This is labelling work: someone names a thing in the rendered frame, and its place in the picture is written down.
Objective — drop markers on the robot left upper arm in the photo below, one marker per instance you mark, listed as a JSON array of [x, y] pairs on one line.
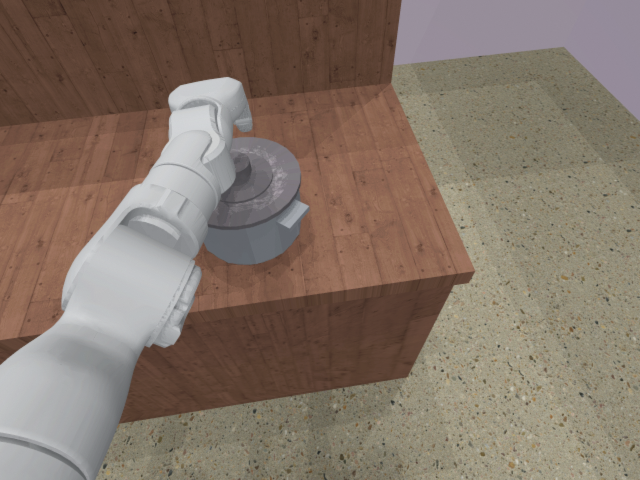
[[62, 395]]

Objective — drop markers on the left robot hand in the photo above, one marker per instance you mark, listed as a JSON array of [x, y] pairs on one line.
[[226, 90]]

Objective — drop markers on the lid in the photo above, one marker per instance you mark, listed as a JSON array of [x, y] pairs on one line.
[[271, 187]]

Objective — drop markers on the knob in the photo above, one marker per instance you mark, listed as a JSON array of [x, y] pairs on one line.
[[242, 165]]

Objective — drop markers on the robot left forearm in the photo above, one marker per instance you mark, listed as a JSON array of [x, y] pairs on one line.
[[183, 188]]

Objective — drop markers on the pot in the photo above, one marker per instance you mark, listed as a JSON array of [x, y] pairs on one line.
[[259, 243]]

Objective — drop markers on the table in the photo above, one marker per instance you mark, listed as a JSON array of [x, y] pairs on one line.
[[84, 116]]

